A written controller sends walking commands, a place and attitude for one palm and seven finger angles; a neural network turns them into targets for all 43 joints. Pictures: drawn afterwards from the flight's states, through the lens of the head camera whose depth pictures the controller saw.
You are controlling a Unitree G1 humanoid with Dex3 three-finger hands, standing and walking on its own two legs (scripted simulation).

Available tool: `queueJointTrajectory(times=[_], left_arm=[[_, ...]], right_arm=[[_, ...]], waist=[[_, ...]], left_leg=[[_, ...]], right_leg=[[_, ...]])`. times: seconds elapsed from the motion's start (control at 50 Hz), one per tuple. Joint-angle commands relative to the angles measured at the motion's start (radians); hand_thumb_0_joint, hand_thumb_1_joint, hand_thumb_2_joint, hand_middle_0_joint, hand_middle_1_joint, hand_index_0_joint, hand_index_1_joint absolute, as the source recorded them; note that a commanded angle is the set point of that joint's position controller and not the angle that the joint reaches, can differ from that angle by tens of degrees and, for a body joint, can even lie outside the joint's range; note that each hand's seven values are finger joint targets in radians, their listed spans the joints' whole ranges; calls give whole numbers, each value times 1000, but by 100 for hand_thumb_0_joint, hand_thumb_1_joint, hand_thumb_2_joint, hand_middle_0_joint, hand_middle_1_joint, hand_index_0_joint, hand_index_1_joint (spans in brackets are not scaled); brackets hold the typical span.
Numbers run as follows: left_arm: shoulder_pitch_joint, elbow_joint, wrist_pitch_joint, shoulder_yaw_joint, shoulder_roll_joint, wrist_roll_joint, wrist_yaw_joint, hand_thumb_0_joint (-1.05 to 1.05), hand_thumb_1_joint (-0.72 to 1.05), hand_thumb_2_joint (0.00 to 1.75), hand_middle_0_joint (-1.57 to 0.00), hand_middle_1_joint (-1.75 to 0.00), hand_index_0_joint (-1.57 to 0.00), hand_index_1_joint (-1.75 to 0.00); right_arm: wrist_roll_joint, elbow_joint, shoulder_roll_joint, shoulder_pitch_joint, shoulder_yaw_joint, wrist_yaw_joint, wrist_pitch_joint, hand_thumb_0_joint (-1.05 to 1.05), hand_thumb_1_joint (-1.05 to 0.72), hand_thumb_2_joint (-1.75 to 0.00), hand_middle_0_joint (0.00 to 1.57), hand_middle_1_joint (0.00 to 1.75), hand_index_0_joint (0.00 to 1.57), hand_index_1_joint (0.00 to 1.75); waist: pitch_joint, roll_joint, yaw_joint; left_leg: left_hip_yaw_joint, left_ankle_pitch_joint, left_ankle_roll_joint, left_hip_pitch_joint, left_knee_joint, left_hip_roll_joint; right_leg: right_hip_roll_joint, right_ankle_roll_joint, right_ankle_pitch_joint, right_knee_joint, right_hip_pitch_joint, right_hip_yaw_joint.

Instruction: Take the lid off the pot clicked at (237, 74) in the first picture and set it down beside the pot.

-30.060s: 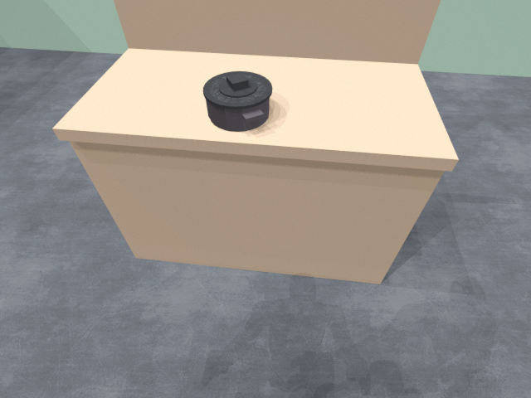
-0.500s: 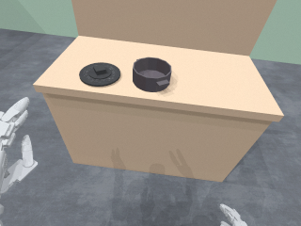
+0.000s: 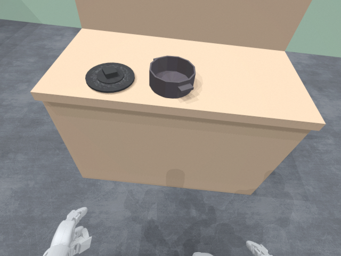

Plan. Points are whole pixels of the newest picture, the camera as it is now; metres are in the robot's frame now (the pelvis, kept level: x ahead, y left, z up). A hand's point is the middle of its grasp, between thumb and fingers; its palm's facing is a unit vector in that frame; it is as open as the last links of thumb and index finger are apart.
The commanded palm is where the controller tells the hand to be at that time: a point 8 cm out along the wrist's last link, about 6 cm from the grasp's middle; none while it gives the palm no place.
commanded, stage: stop stepping back and stand still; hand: left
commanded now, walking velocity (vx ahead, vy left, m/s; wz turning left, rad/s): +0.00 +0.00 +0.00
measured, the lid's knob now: (109, 71) +0.75 +0.23 -0.01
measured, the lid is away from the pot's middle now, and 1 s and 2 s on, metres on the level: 0.24 0.24 0.24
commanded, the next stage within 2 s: let the arm hang, fingers relaxed in 1.08 s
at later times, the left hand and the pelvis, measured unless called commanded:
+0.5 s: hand out of the picture +0.05 +0.15 -0.17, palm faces +0.05 -0.97 -0.23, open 7.3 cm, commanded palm none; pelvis +0.03 -0.04 +0.00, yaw +2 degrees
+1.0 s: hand out of the picture +0.10 +0.14 -0.18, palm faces +0.06 -0.98 -0.19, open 7.3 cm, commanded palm none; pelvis +0.07 -0.03 +0.00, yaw +1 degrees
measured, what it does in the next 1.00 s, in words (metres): steps on the spot: right foot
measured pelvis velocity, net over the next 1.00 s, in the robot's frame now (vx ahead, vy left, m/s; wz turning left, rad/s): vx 0.07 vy -0.03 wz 0.01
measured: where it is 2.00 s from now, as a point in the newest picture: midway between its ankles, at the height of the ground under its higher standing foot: outside the picture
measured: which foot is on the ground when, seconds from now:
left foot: down 0.00-1.00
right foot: up 0.00-0.06, down 0.08-1.00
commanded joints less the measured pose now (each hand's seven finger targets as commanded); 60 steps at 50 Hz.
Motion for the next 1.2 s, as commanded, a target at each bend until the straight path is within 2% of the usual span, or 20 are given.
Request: queueJointTrajectory(times=[0.0,0.02,0.04,0.06,0.08,0.1,0.12,0.16,0.18,0.22,0.24,0.26,0.3,0.36,0.4,0.48,0.58,0.74,0.94,1.18], left_arm=[[64,57,-70,-22,72,-15,-15,0,90,90,-20,-30,-20,-30],[93,111,-72,-21,98,-16,-15,0,90,90,-20,-30,-20,-30],[106,159,-78,-14,136,-13,-9,0,90,90,-20,-30,-20,-30],[93,189,-84,-14,170,-12,-4,0,90,90,-20,-30,-20,-30],[52,199,-86,-18,183,-11,-2,0,90,90,-20,-30,-20,-30],[13,212,-85,-25,173,-10,-5,0,90,90,-20,-30,-20,-30],[-17,226,-87,-16,127,-5,4,0,90,90,-20,-30,-20,-30],[-43,260,-79,-18,83,-7,11,0,90,90,-20,-30,-20,-30],[-37,283,-78,-21,65,-10,10,0,90,90,-20,-30,-20,-30],[-2,314,-72,-26,42,-16,4,0,90,90,-20,-30,-20,-30],[16,333,-69,-27,33,-20,0,0,90,90,-20,-30,-20,-30],[41,357,-69,-27,28,-20,-2,0,90,90,-20,-30,-20,-30],[91,405,-80,-36,2,-19,-2,0,90,90,-20,-30,-20,-30],[88,434,-91,-36,21,-24,4,0,90,90,-20,-30,-20,-30],[75,448,-93,-34,24,-25,9,0,90,90,-20,-30,-20,-30],[90,474,-101,-34,7,-25,20,0,90,90,-20,-30,-20,-30],[107,497,-102,-32,-13,-24,25,0,90,90,-20,-30,-20,-30],[106,515,-97,-28,-25,-21,23,0,90,90,-20,-30,-20,-30],[87,512,-94,-27,-23,-21,22,0,90,90,-20,-30,-20,-30],[88,500,-97,-20,-18,-23,26,0,90,90,-20,-30,-20,-30]], right_arm=[[8,-31,-191,-21,-69,-28,2,0,-90,-90,20,30,20,30],[19,-20,-176,-27,-66,-23,7,0,-90,-90,20,30,20,30],[27,-4,-129,-6,-61,-16,12,0,-90,-90,20,30,20,30],[35,5,-88,16,-52,-15,20,0,-90,-90,20,30,20,30],[36,29,-94,49,-58,-12,28,0,-90,-90,20,30,20,30],[32,53,-88,90,-61,-2,28,0,-90,-90,20,30,20,30],[30,74,-71,119,-71,-5,45,0,-90,-90,20,30,20,30],[20,119,-79,178,-75,-11,53,0,-90,-90,20,30,20,30],[18,141,-75,204,-71,-12,50,0,-90,-90,20,30,20,30],[10,146,-97,204,-73,-15,46,0,-90,-90,20,30,20,30],[6,145,-116,186,-76,-19,43,0,-90,-90,20,30,20,30],[9,144,-133,166,-78,-22,39,0,-90,-90,20,30,20,30],[18,149,-119,146,-76,-26,28,0,-90,-90,20,30,20,30],[25,184,-59,204,-64,-28,24,0,-90,-90,20,30,20,30],[26,205,-42,229,-63,-28,27,0,-90,-90,20,30,20,30],[31,235,-26,238,-59,-33,22,0,-90,-90,20,30,20,30],[35,263,-22,211,-59,-40,16,0,-90,-90,20,30,20,30],[32,276,-26,189,-61,-47,14,0,-90,-90,20,30,20,30],[32,275,-38,175,-64,-50,17,0,-90,-90,20,30,20,30],[33,279,-35,181,-66,-51,15,0,-90,-90,20,30,20,30]], waist=[[-105,234,76],[-94,208,95],[-80,94,100],[-45,-26,81],[-21,-5,56],[-13,45,30],[-21,-23,7],[-4,-65,-4],[-9,-12,-8],[31,162,16],[52,214,37],[48,199,59],[27,107,85],[-8,47,60],[-8,-12,49],[-11,-42,43],[6,0,49],[12,83,52],[35,67,51],[4,28,51]], left_leg=[[-162,464,51,15,-105,210],[-127,297,13,-82,-80,158],[-72,57,-20,-173,-10,74],[-4,-143,-46,-177,79,7],[18,-170,-46,-101,160,3],[27,-148,-41,-37,188,0],[13,-163,-40,25,185,9],[-14,-115,-18,74,110,38],[-42,-106,-8,80,35,51],[-184,-208,21,-25,-149,121],[-252,-304,39,-108,-248,171],[-289,-330,51,-177,-301,197],[-211,-181,31,-161,-245,153],[-89,-38,-3,-53,-133,81],[-64,-9,-11,-13,-96,64],[-45,121,-18,36,-82,75],[-50,227,-14,80,-86,98],[-61,277,0,115,-107,117],[-54,294,-2,135,-113,117],[-36,333,-7,164,-93,108]], right_leg=[[0,-6,153,-283,250,-22],[3,-13,263,-369,353,-10],[-69,-38,234,-453,399,109],[-194,-97,145,-580,319,280],[-263,-162,-15,-676,194,348],[-236,-178,-64,-678,138,293],[-198,-159,-152,-700,43,257],[-153,-138,-116,-645,-2,184],[-121,-120,-86,-603,11,143],[-33,-83,-45,-478,58,47],[2,-62,21,-427,126,-11],[22,-50,101,-379,219,-44],[2,-55,209,-419,299,-17],[-61,-77,205,-521,276,62],[-74,-82,181,-552,254,85],[-78,-79,353,-532,276,63],[-67,-72,490,-484,283,24],[-51,-68,477,-457,283,0],[-49,-67,503,-454,286,-3],[-59,-72,584,-447,319,10]])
